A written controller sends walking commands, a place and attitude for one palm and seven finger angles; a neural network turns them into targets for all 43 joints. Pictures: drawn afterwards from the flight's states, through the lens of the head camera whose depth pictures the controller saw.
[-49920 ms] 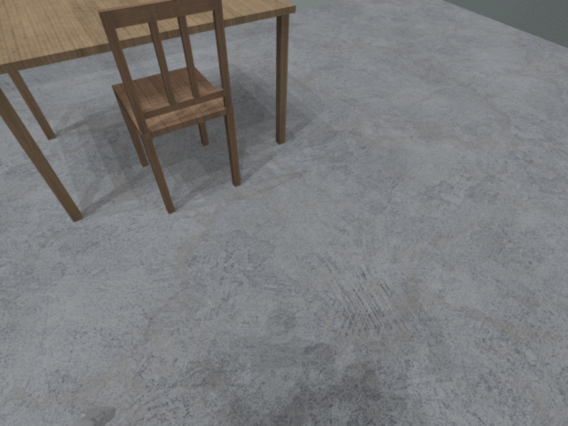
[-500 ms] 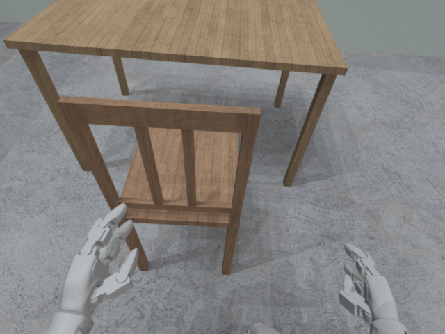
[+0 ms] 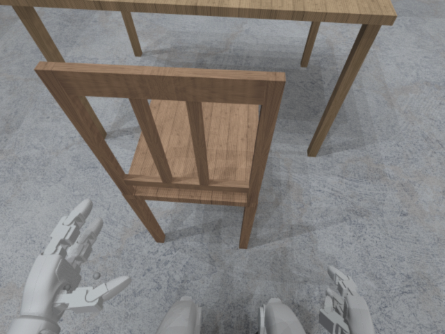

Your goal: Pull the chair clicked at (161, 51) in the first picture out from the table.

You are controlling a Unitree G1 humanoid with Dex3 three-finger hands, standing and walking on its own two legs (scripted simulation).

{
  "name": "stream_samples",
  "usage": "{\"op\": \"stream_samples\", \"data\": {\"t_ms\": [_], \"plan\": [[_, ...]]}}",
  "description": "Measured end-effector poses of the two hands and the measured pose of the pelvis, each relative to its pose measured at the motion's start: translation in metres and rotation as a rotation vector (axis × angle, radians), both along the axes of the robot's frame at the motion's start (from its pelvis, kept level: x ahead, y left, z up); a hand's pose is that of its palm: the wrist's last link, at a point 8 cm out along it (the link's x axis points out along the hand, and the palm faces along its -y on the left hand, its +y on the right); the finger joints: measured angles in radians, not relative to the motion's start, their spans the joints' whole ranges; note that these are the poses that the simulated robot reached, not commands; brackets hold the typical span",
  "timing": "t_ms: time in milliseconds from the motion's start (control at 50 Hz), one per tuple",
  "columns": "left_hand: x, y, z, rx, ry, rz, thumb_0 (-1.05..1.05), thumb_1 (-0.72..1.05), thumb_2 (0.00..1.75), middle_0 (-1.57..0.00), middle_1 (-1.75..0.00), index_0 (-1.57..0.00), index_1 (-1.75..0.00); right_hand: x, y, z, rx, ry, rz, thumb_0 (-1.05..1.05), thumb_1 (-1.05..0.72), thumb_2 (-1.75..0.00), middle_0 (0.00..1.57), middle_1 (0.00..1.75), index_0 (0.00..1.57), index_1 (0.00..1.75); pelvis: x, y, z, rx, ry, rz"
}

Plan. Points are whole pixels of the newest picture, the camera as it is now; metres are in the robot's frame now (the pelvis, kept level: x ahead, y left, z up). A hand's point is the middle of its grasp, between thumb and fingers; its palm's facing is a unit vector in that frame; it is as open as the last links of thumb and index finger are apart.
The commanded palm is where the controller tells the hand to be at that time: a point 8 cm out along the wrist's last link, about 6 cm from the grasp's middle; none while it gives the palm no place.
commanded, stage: raise the hand toward the chair's back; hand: left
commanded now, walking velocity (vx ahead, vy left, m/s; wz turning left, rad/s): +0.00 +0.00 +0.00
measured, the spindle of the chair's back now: (155, 146) +0.47 +0.17 +0.01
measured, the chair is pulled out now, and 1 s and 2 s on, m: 0.33 0.33 0.33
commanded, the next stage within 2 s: aim the fingers beside a spindle in 1.24 s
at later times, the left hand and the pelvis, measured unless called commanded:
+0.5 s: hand (78, 269) +0.21 +0.23 +0.05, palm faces +0.02 -1.00 -0.06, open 16.6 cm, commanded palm +0.20 +0.28 +0.06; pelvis +0.00 +0.02 +0.01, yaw +1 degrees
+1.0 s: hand (89, 244) +0.24 +0.21 +0.06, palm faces -0.02 -1.00 -0.06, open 16.9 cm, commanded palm +0.22 +0.27 +0.06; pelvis +0.01 +0.01 +0.01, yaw +1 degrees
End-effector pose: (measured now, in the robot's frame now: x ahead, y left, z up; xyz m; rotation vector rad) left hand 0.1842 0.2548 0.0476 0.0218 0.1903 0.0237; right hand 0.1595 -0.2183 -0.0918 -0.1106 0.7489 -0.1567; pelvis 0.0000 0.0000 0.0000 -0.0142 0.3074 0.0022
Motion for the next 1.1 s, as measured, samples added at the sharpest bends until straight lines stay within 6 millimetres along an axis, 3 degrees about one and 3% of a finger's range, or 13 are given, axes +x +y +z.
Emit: {"op": "stream_samples", "data": {"t_ms": [80, 240, 380, 440, 540, 580, 740, 900, 1040, 1100], "plan": [[-0.013, 0.015, 0.017, 0.066, -0.138, 0.071, 0.00, 0.01, 0.52, -0.11, -0.16, -0.11, -0.16, -0.006, -0.015, 0.007, -0.082, 0.021, 0.028, 0.01, -0.91, -0.89, 0.20, 0.30, 0.20, 0.30, 0.001, 0.005, 0.000, -0.009, 0.003, 0.015], [0.000, -0.001, -0.017, 0.004, -0.084, -0.132, 0.00, -0.18, 0.44, -0.09, -0.13, -0.09, -0.13, 0.012, -0.025, 0.024, -0.176, -0.076, 0.046, 0.01, -0.91, -0.89, 0.20, 0.30, 0.20, 0.30, -0.009, 0.014, -0.010, -0.026, -0.001, 0.021], [0.007, 0.019, 0.026, 0.045, -0.206, -0.014, -0.01, -0.34, 0.37, -0.08, -0.10, -0.08, -0.11, 0.026, 0.000, 0.043, -0.124, -0.137, 0.062, 0.01, -0.91, -0.89, 0.20, 0.30, 0.20, 0.30, -0.006, 0.018, 0.002, -0.029, -0.025, 0.022], [0.006, 0.027, 0.027, 0.057, -0.190, 0.022, -0.01, -0.40, 0.34, -0.07, -0.09, -0.07, -0.10, 0.029, 0.012, 0.043, -0.095, -0.136, 0.095, 0.01, -0.91, -0.89, 0.20, 0.30, 0.20, 0.30, -0.005, 0.019, 0.005, -0.030, -0.026, 0.028], [0.007, 0.020, -0.001, 0.028, -0.054, -0.049, -0.01, -0.46, 0.32, -0.06, -0.08, -0.06, -0.09, 0.029, 0.020, 0.039, -0.088, -0.123, 0.134, 0.01, -0.91, -0.89, 0.20, 0.30, 0.20, 0.30, -0.005, 0.021, 0.005, -0.030, -0.023, 0.029], [0.011, 0.017, -0.004, 0.022, -0.047, -0.076, -0.01, -0.47, 0.31, -0.06, -0.08, -0.06, -0.08, 0.026, 0.018, 0.038, -0.098, -0.112, 0.135, 0.01, -0.91, -0.89, 0.21, 0.30, 0.20, 0.30, -0.005, 0.020, 0.005, -0.030, -0.024, 0.027], [0.033, 0.029, 0.034, 0.071, -0.225, -0.026, -0.02, -0.49, 0.30, -0.07, -0.08, -0.06, -0.08, 0.010, 0.003, 0.032, -0.113, -0.039, 0.098, 0.01, -0.91, -0.89, 0.21, 0.30, 0.20, 0.30, 0.000, 0.017, 0.008, -0.031, -0.023, 0.028], [0.039, 0.019, 0.008, 0.021, -0.038, -0.075, -0.02, -0.49, 0.30, -0.06, -0.08, -0.06, -0.08, 0.003, -0.013, 0.035, -0.122, -0.022, 0.049, 0.01, -0.91, -0.89, 0.20, 0.30, 0.20, 0.30, 0.005, 0.015, 0.013, -0.019, -0.016, 0.015], [0.041, 0.016, 0.027, 0.053, -0.192, -0.028, -0.02, -0.50, 0.30, -0.07, -0.08, -0.06, -0.08, 0.008, -0.021, 0.037, -0.144, -0.024, 0.064, 0.01, -0.91, -0.89, 0.20, 0.30, 0.20, 0.30, 0.007, 0.009, 0.012, -0.017, -0.013, 0.020], [0.043, 0.017, 0.025, 0.061, -0.190, -0.025, -0.02, -0.50, 0.30, -0.06, -0.08, -0.06, -0.08, 0.012, -0.020, 0.034, -0.131, -0.024, 0.071, 0.01, -0.91, -0.89, 0.20, 0.30, 0.20, 0.30, 0.007, 0.007, 0.011, -0.018, -0.013, 0.024]]}}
